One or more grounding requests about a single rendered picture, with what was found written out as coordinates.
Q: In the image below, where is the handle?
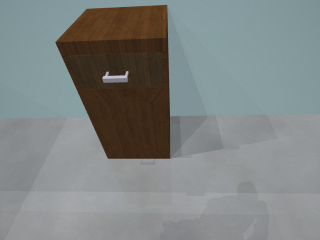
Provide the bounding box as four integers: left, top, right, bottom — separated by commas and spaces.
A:
102, 71, 129, 83

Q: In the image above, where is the cabinet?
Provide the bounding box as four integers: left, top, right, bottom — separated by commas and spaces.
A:
55, 5, 170, 159

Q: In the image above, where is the drawer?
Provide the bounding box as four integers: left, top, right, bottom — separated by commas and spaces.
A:
67, 52, 164, 89

